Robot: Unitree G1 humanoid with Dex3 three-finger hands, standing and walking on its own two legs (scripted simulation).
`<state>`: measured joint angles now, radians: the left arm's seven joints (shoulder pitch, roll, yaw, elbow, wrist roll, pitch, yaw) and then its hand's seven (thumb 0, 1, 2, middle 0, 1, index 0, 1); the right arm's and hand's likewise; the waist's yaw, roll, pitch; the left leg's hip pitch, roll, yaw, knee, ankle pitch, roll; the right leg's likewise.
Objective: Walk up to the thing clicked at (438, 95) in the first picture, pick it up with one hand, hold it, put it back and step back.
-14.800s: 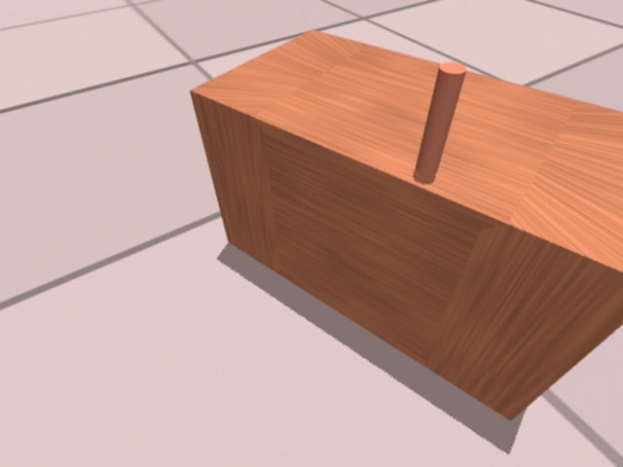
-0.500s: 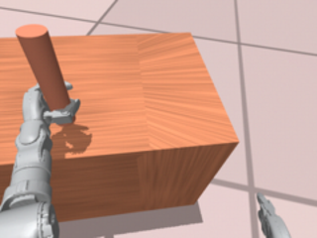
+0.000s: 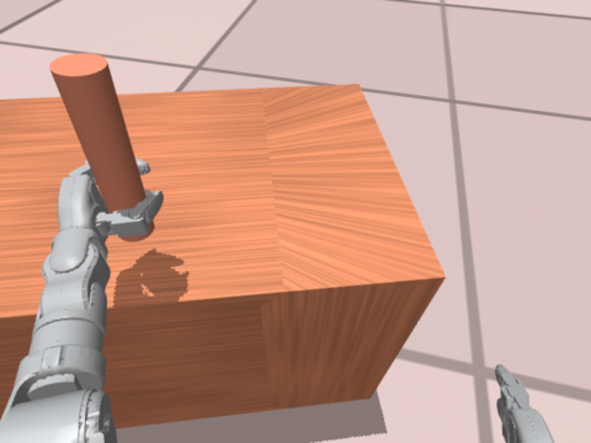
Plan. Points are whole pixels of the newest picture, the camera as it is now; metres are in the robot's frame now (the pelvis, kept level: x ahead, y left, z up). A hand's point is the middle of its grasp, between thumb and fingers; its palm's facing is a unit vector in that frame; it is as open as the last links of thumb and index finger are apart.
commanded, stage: lift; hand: left
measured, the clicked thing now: (113, 162) +0.44 +0.21 +0.18
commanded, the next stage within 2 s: hold in 1.08 s
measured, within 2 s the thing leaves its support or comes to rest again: neither
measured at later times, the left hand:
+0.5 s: hand (111, 196) +0.37 +0.19 +0.19, palm faces +0.15 -0.99 -0.01, open 7.0 cm
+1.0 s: hand (98, 194) +0.34 +0.18 +0.23, palm faces +0.15 -0.99 +0.01, open 7.0 cm
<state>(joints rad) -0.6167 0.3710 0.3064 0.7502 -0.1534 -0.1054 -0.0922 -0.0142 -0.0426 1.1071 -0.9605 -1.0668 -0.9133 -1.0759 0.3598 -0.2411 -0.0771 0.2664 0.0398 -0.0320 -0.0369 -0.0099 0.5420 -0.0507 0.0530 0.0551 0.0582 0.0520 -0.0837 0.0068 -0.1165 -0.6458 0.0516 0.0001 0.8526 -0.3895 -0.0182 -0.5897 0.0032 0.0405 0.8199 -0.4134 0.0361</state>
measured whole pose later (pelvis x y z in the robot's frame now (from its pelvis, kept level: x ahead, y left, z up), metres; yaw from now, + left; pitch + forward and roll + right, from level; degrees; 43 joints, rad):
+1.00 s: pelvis -0.01 -0.01 +0.02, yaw +2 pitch +0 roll +0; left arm -0.37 0.26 0.28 -0.01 -0.23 0.51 -0.04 -0.02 -0.04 1.11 -0.96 -1.07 -0.91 -1.08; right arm 0.33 -0.24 -0.10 0.48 0.06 -0.17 -0.06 -0.01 0.54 -0.05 0.05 0.05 0.06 0.05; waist 0.00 0.06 -0.09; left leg -0.37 0.03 -0.02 0.68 -0.31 -0.03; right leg -0.33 -0.02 0.02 0.68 -0.36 0.03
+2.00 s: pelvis -0.01 -0.01 +0.02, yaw +2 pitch -1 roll +0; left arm -0.44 0.26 0.29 -0.11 -0.25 0.70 -0.05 -0.02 -0.03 1.09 -0.95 -1.08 -0.90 -1.09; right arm 0.29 -0.23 -0.11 0.58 0.07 -0.23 -0.04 -0.01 0.54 -0.05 0.05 0.06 0.06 0.05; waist 0.02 0.07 -0.10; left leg -0.33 0.02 -0.02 0.64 -0.28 -0.02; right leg -0.28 -0.03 0.01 0.64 -0.34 0.03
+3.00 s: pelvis -0.01 -0.01 +0.03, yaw +2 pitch -1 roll +0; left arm -0.39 0.26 0.29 -0.14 -0.25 0.68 -0.07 -0.02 -0.03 1.10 -0.95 -1.08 -0.90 -1.09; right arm 0.28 -0.22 -0.10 0.63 0.06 -0.27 -0.05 -0.01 0.54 -0.06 0.05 0.06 0.06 0.05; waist 0.03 0.08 -0.10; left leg -0.33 0.02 -0.02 0.63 -0.28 -0.02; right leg -0.27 -0.03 0.01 0.63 -0.33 0.03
